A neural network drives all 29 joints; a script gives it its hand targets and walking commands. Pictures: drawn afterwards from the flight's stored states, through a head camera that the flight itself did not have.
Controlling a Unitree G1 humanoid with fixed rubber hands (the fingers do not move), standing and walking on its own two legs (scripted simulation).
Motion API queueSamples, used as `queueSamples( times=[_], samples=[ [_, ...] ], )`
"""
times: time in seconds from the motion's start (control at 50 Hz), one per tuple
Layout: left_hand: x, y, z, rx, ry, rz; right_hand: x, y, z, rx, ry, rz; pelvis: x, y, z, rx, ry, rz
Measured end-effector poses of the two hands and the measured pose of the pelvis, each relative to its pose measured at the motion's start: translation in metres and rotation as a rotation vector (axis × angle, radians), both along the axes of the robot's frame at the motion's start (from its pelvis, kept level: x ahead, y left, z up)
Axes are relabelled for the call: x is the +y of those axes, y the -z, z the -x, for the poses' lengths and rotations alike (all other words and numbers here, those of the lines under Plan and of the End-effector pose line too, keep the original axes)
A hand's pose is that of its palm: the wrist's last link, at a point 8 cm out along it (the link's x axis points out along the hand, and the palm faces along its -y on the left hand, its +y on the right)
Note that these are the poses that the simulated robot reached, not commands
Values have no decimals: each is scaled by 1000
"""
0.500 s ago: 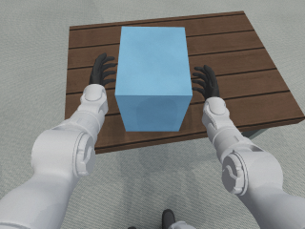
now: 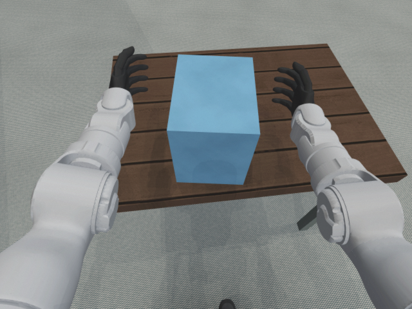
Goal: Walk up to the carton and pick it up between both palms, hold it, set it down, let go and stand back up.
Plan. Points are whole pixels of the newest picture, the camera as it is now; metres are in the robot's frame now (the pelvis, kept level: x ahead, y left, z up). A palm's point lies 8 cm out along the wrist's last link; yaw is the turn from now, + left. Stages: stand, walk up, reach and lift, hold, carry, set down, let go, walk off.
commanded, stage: set down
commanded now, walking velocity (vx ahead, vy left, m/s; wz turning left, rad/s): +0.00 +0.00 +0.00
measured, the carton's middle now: (212, 123) +0.53 -0.04 -0.02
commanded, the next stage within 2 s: none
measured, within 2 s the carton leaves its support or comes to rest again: neither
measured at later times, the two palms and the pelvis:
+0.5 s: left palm (120, 109) +0.46 +0.14 +0.12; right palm (301, 116) +0.44 -0.19 +0.11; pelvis -0.01 -0.02 +0.01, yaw +1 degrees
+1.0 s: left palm (110, 165) +0.38 +0.16 +0.07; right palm (302, 170) +0.35 -0.19 +0.05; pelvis -0.01 -0.01 +0.01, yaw +0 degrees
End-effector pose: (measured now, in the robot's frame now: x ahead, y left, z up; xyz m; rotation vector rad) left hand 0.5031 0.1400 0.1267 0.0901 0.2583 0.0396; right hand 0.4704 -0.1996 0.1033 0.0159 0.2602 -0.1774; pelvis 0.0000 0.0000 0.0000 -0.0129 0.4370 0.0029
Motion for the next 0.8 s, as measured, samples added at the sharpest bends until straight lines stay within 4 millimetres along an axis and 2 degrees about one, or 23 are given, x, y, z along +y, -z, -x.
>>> queueSamples(
  times=[0.12,0.2,0.28,0.52,0.7,0.8],
  samples=[
    [-9,-19,6,27,4,12,-18,-19,9,14,22,30,-5,-6,6,-62,8,-13],
    [-5,-16,14,40,-9,6,-25,-23,17,18,34,31,-8,-8,8,-89,14,-21],
    [1,-11,21,32,-35,16,-22,-21,21,20,18,20,-11,-8,8,-83,19,-26],
    [0,9,42,21,-17,19,9,0,32,12,-11,0,-19,-9,10,-116,-4,-26],
    [10,49,84,67,-18,29,0,29,69,25,18,1,-21,-15,8,-212,0,-23],
    [21,56,103,39,-50,38,-4,39,89,17,26,-23,-20,-14,10,-231,3,-24]
  ],
)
